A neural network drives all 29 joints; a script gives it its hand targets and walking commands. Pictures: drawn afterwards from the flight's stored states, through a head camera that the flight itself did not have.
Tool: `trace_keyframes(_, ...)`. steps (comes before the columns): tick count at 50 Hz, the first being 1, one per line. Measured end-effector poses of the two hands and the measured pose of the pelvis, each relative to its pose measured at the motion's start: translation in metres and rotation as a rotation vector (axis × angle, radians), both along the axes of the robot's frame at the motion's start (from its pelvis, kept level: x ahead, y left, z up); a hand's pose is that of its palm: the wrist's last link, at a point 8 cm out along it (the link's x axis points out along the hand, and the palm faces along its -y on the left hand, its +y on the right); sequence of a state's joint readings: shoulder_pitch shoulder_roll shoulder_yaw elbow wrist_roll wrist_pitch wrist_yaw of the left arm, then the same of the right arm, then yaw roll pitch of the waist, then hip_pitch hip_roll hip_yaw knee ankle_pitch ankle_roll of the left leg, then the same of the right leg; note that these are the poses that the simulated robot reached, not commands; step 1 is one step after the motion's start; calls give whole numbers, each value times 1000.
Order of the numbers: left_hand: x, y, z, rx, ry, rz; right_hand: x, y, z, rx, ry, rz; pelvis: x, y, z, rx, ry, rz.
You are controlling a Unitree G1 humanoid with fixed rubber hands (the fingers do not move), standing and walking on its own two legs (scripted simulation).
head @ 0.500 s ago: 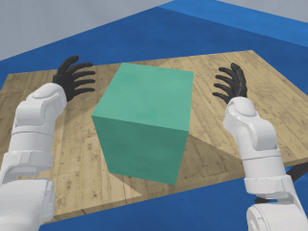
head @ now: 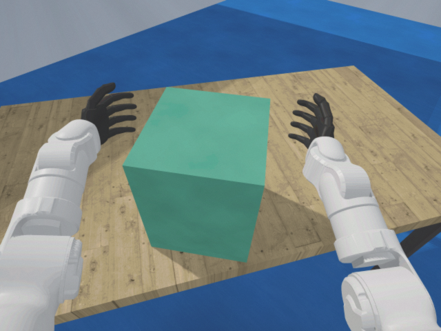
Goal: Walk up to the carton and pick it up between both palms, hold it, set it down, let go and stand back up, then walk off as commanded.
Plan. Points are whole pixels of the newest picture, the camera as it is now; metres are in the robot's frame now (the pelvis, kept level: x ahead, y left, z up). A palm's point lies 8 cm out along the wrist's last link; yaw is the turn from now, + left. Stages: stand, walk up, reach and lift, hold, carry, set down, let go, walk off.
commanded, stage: reach and lift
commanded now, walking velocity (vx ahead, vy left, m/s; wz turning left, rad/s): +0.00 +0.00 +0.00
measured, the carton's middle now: (207, 176) +0.40 +0.01 +0.06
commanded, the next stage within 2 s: none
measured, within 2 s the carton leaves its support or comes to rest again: neither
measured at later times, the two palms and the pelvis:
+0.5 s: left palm (120, 154) +0.45 +0.17 +0.10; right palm (304, 172) +0.37 -0.17 +0.10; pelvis +0.00 +0.00 +0.00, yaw +0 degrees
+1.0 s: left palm (135, 156) +0.45 +0.15 +0.09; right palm (289, 175) +0.37 -0.14 +0.09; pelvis +0.00 +0.00 +0.00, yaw +0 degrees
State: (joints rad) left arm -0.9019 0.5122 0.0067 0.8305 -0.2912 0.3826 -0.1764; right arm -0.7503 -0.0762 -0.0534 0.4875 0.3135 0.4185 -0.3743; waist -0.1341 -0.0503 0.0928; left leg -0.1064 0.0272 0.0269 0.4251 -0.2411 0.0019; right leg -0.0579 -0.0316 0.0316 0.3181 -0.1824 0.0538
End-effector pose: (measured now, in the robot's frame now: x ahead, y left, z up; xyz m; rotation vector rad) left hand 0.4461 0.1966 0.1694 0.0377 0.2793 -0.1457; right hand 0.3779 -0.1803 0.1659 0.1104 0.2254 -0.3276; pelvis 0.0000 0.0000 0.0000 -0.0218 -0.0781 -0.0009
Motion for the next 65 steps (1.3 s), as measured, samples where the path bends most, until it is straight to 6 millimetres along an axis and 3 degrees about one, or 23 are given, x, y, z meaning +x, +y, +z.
trace_keyframes(10, 1, -1, -25, 30, -5, 7, -4, 18, -31, 17, -3, -2, -1, 0, 0, 0, -1, 0)
trace_keyframes(18, 0, -19, -53, 42, 9, -13, -12, 14, -58, -4, -1, -32, -2, 0, 0, 0, 7, 0)
trace_keyframes(26, 1, -23, -72, 53, 23, -3, -11, 12, -70, -6, -10, -46, -4, 0, 0, 0, 45, -1)
trace_keyframes(33, 5, -26, -76, 46, 18, -5, -8, 18, -73, 3, -16, -45, -2, 0, 0, 0, 77, -2)
trace_keyframes(41, 4, -48, -80, 70, 27, -55, -7, 41, -73, 16, -36, -25, -2, 0, 0, 0, 82, -2)
trace_keyframes(65, 1, -50, -79, 66, 6, -48, -14, 42, -75, -46, -66, -40, -4, 0, 0, 0, 79, -2)
